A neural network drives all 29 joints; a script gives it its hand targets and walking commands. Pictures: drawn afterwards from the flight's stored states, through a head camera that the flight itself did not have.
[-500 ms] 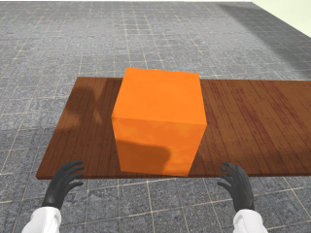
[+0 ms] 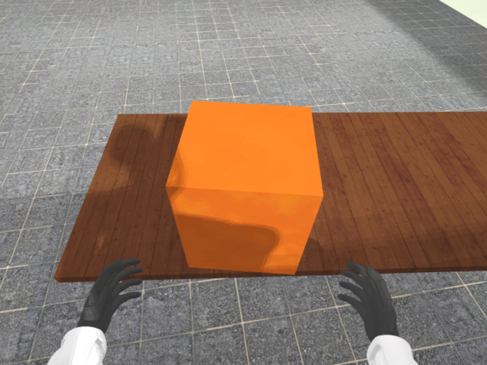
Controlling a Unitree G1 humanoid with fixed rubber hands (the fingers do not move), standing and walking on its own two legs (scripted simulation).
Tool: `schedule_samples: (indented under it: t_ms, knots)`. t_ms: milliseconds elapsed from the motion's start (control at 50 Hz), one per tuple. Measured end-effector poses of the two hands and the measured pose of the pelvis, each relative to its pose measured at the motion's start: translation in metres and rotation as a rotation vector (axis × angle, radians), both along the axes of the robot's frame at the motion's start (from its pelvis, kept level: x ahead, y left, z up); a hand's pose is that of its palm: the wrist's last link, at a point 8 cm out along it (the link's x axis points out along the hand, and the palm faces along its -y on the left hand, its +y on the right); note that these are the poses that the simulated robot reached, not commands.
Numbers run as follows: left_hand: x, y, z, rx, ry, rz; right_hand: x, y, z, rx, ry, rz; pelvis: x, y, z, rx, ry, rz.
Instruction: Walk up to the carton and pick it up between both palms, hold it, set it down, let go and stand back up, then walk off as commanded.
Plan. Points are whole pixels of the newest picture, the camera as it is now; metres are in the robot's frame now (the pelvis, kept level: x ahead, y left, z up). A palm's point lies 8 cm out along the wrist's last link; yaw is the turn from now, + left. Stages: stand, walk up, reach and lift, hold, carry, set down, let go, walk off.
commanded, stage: set down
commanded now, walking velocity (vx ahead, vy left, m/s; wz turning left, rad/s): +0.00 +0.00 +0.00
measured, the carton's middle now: (246, 192) +0.40 +0.01 +0.05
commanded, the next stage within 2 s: let go in 1.28 s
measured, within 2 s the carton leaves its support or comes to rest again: neither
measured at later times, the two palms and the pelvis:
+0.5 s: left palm (101, 337) +0.16 +0.23 -0.02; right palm (374, 347) +0.16 -0.19 -0.03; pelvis +0.01 +0.00 +0.00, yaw +0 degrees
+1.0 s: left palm (107, 335) +0.17 +0.23 -0.05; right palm (376, 358) +0.15 -0.21 -0.07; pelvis +0.02 +0.00 +0.00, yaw +0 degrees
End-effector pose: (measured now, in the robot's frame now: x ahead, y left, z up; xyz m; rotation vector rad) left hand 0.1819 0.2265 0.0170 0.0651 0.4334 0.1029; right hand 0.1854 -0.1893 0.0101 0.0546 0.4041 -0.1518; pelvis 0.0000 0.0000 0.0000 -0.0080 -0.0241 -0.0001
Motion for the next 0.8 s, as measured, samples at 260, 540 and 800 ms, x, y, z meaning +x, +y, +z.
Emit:
schedule_samples:
  t_ms: [260,540,800]
  knots:
    - [-0.024,0.022,-0.028,0.039,0.101,0.034,0.007,-0.004,-0.017,-0.052,0.022,-0.013,0.02,0.001,0.0,-0.001,0.028,0.0]
    - [-0.021,-0.001,-0.037,0.019,0.13,-0.018,-0.029,-0.004,-0.048,-0.026,0.116,0.016,0.004,0.001,0.0,-0.002,0.005,0.0]
    - [-0.013,0.008,-0.061,0.022,0.221,0.002,-0.035,-0.01,-0.056,-0.103,0.206,0.05,0.003,0.0,0.0,-0.002,0.003,-0.001]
